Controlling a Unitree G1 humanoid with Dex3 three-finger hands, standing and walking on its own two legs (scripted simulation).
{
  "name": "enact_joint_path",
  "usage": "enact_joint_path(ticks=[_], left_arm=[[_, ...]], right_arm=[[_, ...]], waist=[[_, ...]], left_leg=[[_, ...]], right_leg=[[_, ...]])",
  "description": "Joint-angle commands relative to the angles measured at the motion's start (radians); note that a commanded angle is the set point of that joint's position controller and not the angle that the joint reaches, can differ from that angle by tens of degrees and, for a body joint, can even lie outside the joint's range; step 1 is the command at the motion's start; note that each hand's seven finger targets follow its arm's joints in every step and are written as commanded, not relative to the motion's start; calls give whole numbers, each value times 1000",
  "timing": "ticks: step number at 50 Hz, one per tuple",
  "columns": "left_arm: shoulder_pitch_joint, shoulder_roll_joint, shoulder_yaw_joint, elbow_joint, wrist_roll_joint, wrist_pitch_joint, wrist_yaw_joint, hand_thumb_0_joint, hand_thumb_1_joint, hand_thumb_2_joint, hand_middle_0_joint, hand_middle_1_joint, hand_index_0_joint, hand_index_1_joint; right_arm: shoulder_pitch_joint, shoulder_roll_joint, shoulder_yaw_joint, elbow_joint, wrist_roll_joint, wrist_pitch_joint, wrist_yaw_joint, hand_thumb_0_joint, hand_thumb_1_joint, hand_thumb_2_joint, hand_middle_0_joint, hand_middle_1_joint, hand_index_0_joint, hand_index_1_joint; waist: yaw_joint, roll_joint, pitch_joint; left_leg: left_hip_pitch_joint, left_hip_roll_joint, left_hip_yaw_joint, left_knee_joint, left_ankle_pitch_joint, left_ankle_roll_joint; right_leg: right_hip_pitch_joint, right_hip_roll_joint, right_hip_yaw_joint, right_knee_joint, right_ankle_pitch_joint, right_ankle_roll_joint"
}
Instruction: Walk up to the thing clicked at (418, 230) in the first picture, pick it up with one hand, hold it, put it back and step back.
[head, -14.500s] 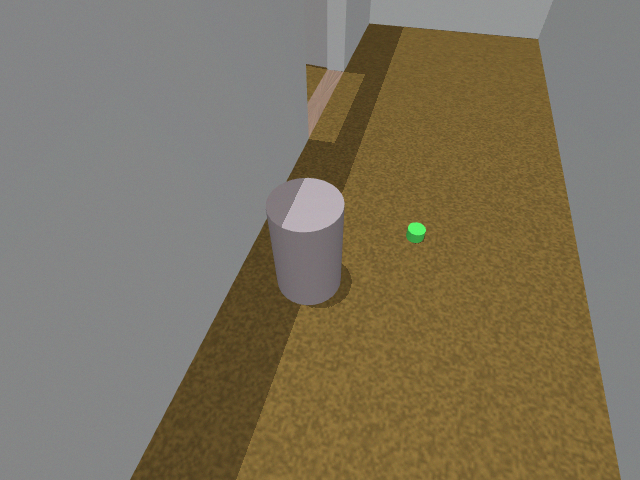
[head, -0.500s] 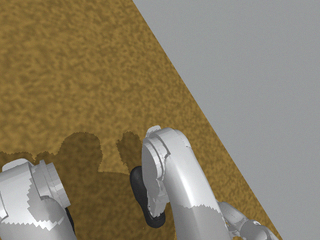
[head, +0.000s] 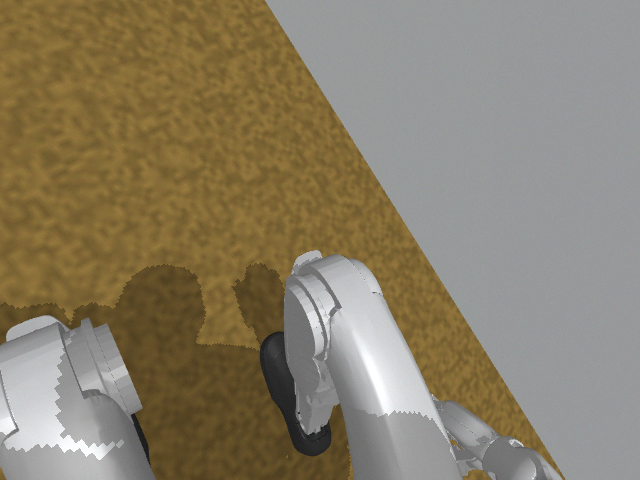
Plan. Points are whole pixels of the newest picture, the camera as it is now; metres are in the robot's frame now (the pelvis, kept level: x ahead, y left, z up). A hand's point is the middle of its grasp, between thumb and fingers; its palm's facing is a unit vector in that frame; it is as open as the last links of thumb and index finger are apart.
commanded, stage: close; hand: left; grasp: from above
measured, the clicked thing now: out of the picture +0.41 +0.36 -0.27
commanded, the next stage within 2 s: settle in 0.34 s
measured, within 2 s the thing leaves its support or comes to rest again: leaves its support in 0.76 s
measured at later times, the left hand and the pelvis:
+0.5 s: hand out of the picture +0.39 +0.35 -0.25, palm faces -0.41 -0.20 -0.89, open 9.7 cm; pelvis +0.00 +0.00 +0.00, yaw +0 degrees
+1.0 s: hand out of the picture +0.40 +0.37 -0.19, palm faces -0.37 -0.16 -0.91, open 9.6 cm; pelvis +0.00 +0.00 +0.00, yaw +2 degrees
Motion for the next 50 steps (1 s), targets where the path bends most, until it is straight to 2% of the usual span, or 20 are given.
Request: enact_joint_path(ticks=[1,5,7,12,15,18,20,23,26,28,33,34,37,39,41,43,44,45,47,50], left_arm=[[-206,211,10,-82,-8,-9,23,0,270,482,-589,-728,-647,-666],[-181,218,31,-84,-14,-12,25,0,350,489,-649,-721,-707,-660],[-206,206,8,-92,-7,-16,20,0,397,502,-688,-722,-744,-663],[-182,220,31,-86,-3,-16,20,0,487,535,-775,-690,-821,-642],[-186,206,19,-74,-6,-17,14,0,541,560,-822,-694,-864,-649],[-189,211,20,-84,-3,-16,13,0,601,557,-859,-690,-904,-642],[-184,198,2,-58,3,-13,5,0,622,568,-886,-680,-927,-637],[-194,198,2,-68,-4,-15,9,0,607,629,-917,-752,-969,-700],[-190,212,6,-73,-5,-8,5,0,613,676,-919,-772,-969,-723],[-208,234,23,-119,-11,-5,-5,0,622,694,-927,-781,-975,-733],[-186,237,38,-176,-3,6,-34,0,660,728,-972,-768,-1011,-729],[-182,266,75,-247,-5,2,-30,0,667,734,-971,-781,-1012,-740],[-161,225,71,-283,8,10,-42,0,677,744,-993,-765,-1028,-731],[-167,242,101,-368,-5,15,-48,0,702,727,-997,-767,-1038,-727],[-176,148,36,-410,-8,24,-71,0,695,689,-987,-749,-1030,-706],[-186,145,44,-430,-19,34,-83,0,700,667,-980,-749,-1030,-699],[-171,179,82,-453,-26,37,-88,0,705,661,-976,-757,-1029,-703],[-129,167,81,-441,-23,48,-101,0,704,683,-988,-758,-1036,-710],[-166,85,15,-453,-34,61,-135,0,700,664,-992,-741,-1038,-695],[-167,86,17,-472,-48,75,-177,0,680,658,-974,-758,-1025,-708]], right_arm=[[161,-313,-80,-4,14,-5,-12,0,-887,-896,200,300,200,300],[160,-314,-80,-4,10,5,-17,0,-886,-896,200,300,199,300],[149,-315,-89,-6,6,4,-16,0,-886,-896,200,300,199,300],[167,-313,-85,-8,4,20,-22,0,-885,-896,200,300,199,300],[153,-309,-85,-10,6,20,-24,0,-886,-897,199,300,199,300],[160,-311,-83,-10,5,23,-26,0,-885,-896,200,300,199,300],[160,-304,-75,-17,4,22,-23,0,-886,-896,199,300,199,300],[153,-307,-72,-17,7,21,-25,0,-904,-899,200,300,200,300],[149,-307,-76,-18,6,25,-28,0,-901,-898,200,300,200,300],[149,-304,-79,-24,13,26,-30,0,-902,-899,200,300,200,300],[165,-296,-100,-15,23,29,-26,0,-904,-900,200,300,200,300],[170,-305,-111,-14,23,35,-28,0,-903,-899,200,300,200,300],[176,-297,-144,-12,29,39,-21,0,-903,-900,200,300,200,300],[189,-295,-162,-11,46,48,-21,0,-902,-899,200,300,200,300],[187,-274,-177,-10,55,53,-16,0,-902,-899,200,300,199,300],[216,-275,-193,0,69,59,-17,0,-899,-898,200,300,200,300],[220,-280,-205,-5,78,65,-18,0,-898,-897,200,300,200,300],[225,-273,-213,-2,81,70,-19,0,-901,-899,200,300,199,300],[230,-257,-229,11,96,81,-19,0,-902,-899,200,300,199,300],[250,-247,-243,5,121,101,-28,0,-903,-899,200,300,199,300]], waist=[[-40,488,-582],[-24,481,-620],[-37,498,-570],[-29,483,-610],[-33,483,-568],[-28,493,-601],[-43,478,-588],[-43,478,-573],[-33,477,-571],[-14,506,-608],[-7,564,-645],[21,606,-690],[21,618,-685],[48,655,-751],[41,653,-751],[38,607,-748],[65,619,-787],[84,624,-805],[68,574,-760],[86,547,-798]], left_leg=[[450,16,129,-242,188,21],[457,19,125,-248,203,20],[442,17,128,-249,164,19],[439,17,128,-251,178,23],[428,17,126,-252,151,20],[447,17,121,-260,165,18],[447,17,121,-245,182,20],[442,16,119,-247,179,20],[425,16,124,-256,148,20],[439,15,125,-255,158,18],[485,14,127,-260,197,10],[504,13,134,-277,214,8],[501,12,147,-270,212,8],[523,6,150,-285,234,5],[527,6,158,-280,253,7],[492,0,163,-279,239,18],[504,-4,165,-293,239,16],[517,-4,170,-297,248,14],[492,-5,173,-309,205,20],[486,-11,188,-311,214,27]], right_leg=[[284,30,-115,-221,272,-70],[321,38,-111,-225,285,-70],[286,32,-109,-221,244,-74],[320,38,-99,-232,262,-72],[283,37,-104,-226,232,-75],[294,37,-110,-223,241,-77],[291,34,-112,-211,266,-72],[281,35,-119,-218,264,-69],[283,36,-108,-229,230,-73],[287,32,-106,-219,237,-75],[276,27,-108,-192,274,-79],[298,30,-104,-200,280,-84],[265,30,-96,-195,279,-87],[267,22,-89,-191,291,-93],[236,22,-86,-194,311,-91],[240,21,-73,-215,303,-88],[249,15,-69,-213,297,-91],[250,13,-64,-210,298,-92],[208,11,-61,-233,262,-92],[242,8,-33,-250,262,-92]])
